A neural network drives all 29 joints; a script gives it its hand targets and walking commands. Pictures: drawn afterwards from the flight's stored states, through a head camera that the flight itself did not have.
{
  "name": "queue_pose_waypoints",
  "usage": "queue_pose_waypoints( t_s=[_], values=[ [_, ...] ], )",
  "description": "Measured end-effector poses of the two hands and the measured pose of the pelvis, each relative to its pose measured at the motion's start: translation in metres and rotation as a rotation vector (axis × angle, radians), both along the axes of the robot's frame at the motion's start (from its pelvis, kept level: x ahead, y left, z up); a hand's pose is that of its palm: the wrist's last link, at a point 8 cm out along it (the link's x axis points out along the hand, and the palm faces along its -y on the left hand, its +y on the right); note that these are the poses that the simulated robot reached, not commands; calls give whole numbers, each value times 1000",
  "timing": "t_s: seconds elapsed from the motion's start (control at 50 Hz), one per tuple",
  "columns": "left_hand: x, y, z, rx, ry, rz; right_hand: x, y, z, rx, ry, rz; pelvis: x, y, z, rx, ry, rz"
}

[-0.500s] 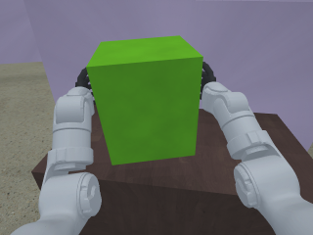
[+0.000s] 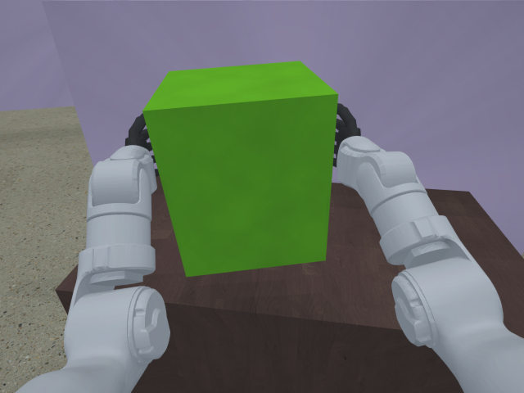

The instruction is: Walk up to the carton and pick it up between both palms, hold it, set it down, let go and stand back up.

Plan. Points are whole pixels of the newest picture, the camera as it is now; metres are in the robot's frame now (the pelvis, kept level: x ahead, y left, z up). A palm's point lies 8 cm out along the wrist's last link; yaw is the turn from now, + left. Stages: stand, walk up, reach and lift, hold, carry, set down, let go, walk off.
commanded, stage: hold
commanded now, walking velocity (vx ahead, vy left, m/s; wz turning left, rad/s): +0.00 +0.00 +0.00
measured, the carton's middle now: (245, 164) +0.39 +0.01 +0.26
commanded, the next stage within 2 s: none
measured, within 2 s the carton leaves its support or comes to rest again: neither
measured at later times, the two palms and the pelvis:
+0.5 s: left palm (142, 162) +0.38 +0.16 +0.27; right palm (346, 148) +0.37 -0.14 +0.28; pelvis +0.00 +0.00 +0.00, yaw -1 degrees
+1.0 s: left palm (140, 158) +0.38 +0.16 +0.28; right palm (347, 146) +0.37 -0.14 +0.29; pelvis +0.00 +0.00 +0.00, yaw +0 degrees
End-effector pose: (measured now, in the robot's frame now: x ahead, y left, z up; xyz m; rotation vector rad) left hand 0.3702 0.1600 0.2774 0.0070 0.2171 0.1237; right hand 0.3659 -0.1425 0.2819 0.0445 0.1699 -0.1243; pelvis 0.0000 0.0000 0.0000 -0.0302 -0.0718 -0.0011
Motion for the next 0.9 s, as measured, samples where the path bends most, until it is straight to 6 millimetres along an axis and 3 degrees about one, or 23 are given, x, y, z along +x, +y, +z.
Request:
queue_pose_waypoints(
  t_s=[0.54,0.9],
  values=[
    [7,-2,-8,-1,6,-21,4,-1,0,-19,15,-10,3,3,-1,-5,18,-12],
    [4,-1,0,-8,7,-14,1,-1,5,-13,18,-9,-3,1,-1,-4,28,-9]
  ],
)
